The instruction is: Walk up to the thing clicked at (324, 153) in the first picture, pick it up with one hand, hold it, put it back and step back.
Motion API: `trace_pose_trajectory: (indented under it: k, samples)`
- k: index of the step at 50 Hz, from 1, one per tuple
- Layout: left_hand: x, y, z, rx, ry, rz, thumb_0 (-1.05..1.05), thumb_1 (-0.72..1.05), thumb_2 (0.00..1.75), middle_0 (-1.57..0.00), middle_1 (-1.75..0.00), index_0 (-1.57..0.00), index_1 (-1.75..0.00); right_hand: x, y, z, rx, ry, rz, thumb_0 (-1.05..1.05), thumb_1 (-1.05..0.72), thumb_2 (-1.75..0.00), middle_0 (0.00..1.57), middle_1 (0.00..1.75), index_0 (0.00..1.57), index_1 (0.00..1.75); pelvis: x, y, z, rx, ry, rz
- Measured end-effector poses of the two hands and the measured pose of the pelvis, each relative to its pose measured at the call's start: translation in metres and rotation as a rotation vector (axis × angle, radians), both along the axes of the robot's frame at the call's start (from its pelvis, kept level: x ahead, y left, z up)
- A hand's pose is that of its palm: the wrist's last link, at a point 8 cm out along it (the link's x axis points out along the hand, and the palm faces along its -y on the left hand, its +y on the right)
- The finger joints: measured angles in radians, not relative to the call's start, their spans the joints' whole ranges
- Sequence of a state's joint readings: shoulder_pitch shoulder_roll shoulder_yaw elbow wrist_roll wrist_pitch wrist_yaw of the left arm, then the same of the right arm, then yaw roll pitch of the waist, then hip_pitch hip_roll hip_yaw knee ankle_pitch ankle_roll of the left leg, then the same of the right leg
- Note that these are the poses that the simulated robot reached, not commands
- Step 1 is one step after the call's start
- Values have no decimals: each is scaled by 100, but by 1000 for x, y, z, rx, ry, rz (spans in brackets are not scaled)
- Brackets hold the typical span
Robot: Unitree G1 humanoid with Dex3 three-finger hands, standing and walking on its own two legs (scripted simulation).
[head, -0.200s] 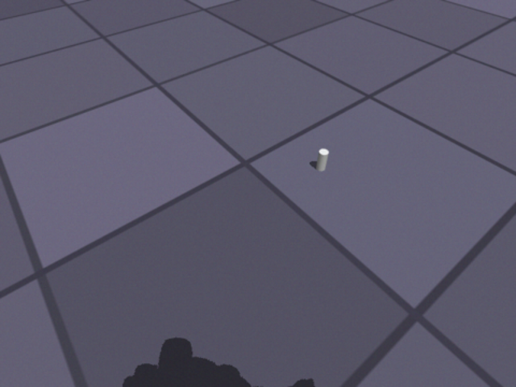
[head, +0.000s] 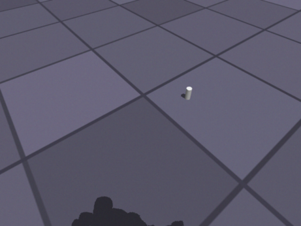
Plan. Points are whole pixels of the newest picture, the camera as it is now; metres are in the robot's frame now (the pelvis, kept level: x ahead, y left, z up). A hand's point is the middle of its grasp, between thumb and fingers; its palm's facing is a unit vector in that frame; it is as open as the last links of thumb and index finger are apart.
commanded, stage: stand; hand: left
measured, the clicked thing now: (188, 93) +1.36 -0.33 -0.72
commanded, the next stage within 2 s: walk up in 0.92 s
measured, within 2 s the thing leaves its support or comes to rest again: neither
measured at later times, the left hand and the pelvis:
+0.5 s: hand out of the picture +0.08 +0.25 -0.16, palm faces -0.04 -0.94 -0.34, open 7.4 cm; pelvis +0.00 +0.00 +0.00, yaw +0 degrees
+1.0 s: hand out of the picture +0.09 +0.26 -0.15, palm faces -0.09 -0.94 -0.34, open 7.4 cm; pelvis +0.01 +0.00 +0.00, yaw -5 degrees
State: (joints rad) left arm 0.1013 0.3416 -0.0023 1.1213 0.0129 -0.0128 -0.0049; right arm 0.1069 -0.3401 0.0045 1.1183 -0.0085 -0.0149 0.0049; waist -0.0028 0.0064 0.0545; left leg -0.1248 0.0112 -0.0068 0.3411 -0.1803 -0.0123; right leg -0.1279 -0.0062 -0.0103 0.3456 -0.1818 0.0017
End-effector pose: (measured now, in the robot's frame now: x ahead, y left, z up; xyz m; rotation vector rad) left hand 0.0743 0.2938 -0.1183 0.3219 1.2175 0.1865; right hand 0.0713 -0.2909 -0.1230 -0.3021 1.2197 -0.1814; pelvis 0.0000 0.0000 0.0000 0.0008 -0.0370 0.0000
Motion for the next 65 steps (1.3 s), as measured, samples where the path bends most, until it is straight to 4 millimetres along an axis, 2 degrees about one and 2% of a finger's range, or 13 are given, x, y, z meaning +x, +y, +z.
trace_pose_trajectory:
  k: [28,46,49,52,54,56,61,65]
  samples:
    - [1,0,0,1,20,2,1,90,90,-21,-30,-20,-30,-2,-3,0,-5,27,-8,0,-91,-90,21,30,20,30,6,-1,1,1,8,-1]
    - [9,0,1,3,11,8,0,90,90,-21,-30,-20,-30,11,-4,2,-10,8,3,0,-91,-90,21,30,20,30,12,-1,1,0,4,0]
    - [9,5,2,-2,12,-31,0,90,90,-21,-30,-20,-30,18,-10,4,6,-58,-10,0,-91,-90,21,30,20,30,13,2,-3,7,13,-58]
    - [15,18,2,20,70,-88,0,90,90,-21,-30,-20,-30,20,-21,6,-11,-153,-62,0,-90,-90,21,30,20,30,18,11,-10,2,28,-122]
    - [30,26,2,47,109,-131,1,90,90,-21,-30,-20,-30,10,-27,9,-31,-189,-118,0,-91,-90,21,30,20,30,25,16,-13,4,38,-165]
    - [57,27,7,74,118,-187,1,90,90,-21,-30,-20,-30,-8,-32,10,-48,-180,-187,0,-91,-90,21,30,20,30,34,18,-11,4,49,-211]
    - [152,14,26,90,9,-318,1,90,90,-21,-30,-20,-30,-51,-39,8,-55,-67,-305,0,-91,-90,21,30,20,30,65,8,-8,4,43,-286]
    - [232,-11,29,124,-68,-429,1,90,90,-21,-30,-20,-30,-61,-48,-8,-42,-35,-390,1,-91,-90,21,30,20,30,97,-7,-21,24,17,-370]
